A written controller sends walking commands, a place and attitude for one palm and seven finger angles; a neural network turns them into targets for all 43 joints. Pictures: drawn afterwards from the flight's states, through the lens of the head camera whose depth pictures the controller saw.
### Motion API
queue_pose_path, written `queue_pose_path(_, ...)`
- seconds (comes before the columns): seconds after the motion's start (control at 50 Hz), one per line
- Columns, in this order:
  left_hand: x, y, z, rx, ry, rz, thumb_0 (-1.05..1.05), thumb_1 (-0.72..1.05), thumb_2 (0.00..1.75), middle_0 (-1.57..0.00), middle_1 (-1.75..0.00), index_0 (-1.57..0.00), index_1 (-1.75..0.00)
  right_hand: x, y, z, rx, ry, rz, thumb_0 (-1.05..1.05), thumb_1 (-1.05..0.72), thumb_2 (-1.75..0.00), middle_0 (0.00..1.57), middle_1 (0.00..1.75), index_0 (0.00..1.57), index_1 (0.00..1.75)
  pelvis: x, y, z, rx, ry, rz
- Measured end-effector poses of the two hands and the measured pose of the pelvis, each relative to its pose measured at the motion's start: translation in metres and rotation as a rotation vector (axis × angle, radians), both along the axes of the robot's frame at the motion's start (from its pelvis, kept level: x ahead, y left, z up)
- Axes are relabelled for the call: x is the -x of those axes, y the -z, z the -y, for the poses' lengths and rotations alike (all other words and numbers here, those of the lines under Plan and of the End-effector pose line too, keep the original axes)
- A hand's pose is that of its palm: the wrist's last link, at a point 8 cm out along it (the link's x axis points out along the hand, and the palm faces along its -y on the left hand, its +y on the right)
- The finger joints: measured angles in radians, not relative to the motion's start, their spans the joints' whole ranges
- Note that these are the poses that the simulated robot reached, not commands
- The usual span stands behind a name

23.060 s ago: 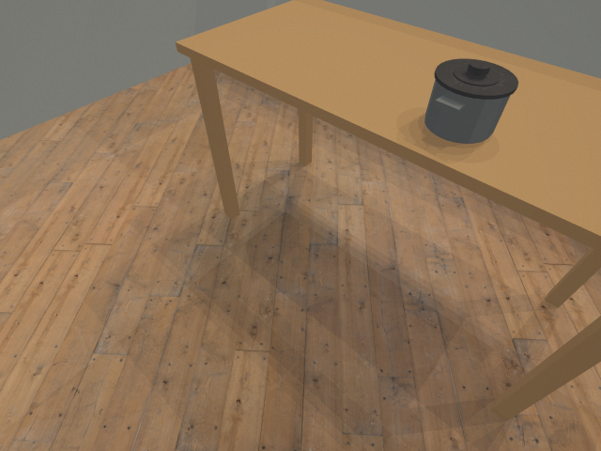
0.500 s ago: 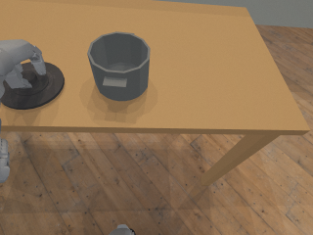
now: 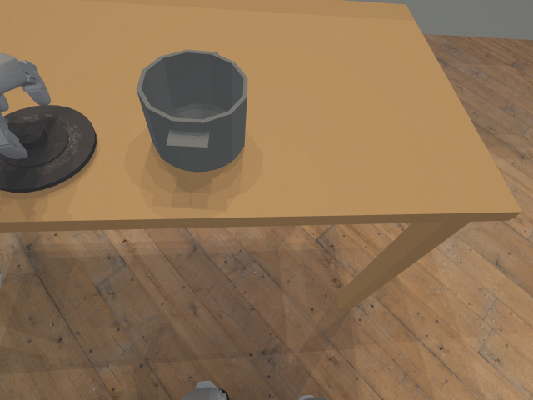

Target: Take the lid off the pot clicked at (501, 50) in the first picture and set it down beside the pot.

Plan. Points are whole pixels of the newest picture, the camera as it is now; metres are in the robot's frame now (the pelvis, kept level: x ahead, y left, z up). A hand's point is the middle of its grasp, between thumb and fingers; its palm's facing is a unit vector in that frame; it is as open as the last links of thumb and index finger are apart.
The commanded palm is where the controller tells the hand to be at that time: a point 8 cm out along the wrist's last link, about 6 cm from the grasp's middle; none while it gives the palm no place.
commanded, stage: raise the empty hand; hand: left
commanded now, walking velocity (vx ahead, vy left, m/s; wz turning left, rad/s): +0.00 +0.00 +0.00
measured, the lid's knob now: (29, 135) +0.49 +0.32 +0.08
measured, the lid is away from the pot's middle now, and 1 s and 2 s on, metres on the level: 0.24 0.24 0.24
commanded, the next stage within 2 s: draw the hand back to the body in 1.38 s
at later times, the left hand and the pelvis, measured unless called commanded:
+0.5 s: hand out of the picture +0.49 +0.32 +0.16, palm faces -0.37 -0.11 -0.92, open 11.0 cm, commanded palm +0.51 +0.31 +0.23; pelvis +0.00 +0.01 +0.00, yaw +1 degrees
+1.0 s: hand out of the picture +0.49 +0.31 +0.21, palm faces -0.31 -0.12 -0.94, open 11.0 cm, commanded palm +0.51 +0.31 +0.28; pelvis +0.01 -0.01 +0.01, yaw +1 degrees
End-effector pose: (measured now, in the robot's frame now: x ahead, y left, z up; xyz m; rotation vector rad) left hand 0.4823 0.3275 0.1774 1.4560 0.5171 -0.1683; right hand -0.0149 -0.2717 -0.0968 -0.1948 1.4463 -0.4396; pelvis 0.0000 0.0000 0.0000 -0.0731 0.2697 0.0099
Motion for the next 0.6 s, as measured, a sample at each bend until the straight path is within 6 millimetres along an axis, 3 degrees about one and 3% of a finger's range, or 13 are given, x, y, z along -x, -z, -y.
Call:
queue_pose_path(0.16,0.002,-0.001,0.000,-0.008,0.018,0.005,0.00,-0.03,0.71,-0.39,-0.81,-0.39,-0.81,-0.010,-0.002,0.000,0.011,-0.024,0.018,0.00,-0.91,-0.89,0.20,0.30,0.20,0.30,0.002,0.000,-0.003,0.005,-0.009,0.001)
queue_pose_path(0.36,-0.001,-0.021,0.003,-0.011,0.000,0.030,0.00,-0.04,0.72,-0.39,-0.80,-0.40,-0.80,-0.023,-0.002,-0.002,0.009,-0.048,0.069,0.00,-0.91,-0.89,0.20,0.30,0.20,0.30,0.002,-0.002,-0.005,0.004,-0.014,0.011)
queue_pose_path(0.6,-0.004,-0.052,0.007,-0.021,-0.015,0.060,0.00,-0.04,0.72,-0.39,-0.80,-0.40,-0.80,-0.021,-0.001,-0.005,-0.019,-0.039,0.062,0.00,-0.91,-0.89,0.20,0.30,0.20,0.30,-0.001,-0.005,-0.004,-0.004,-0.014,0.023)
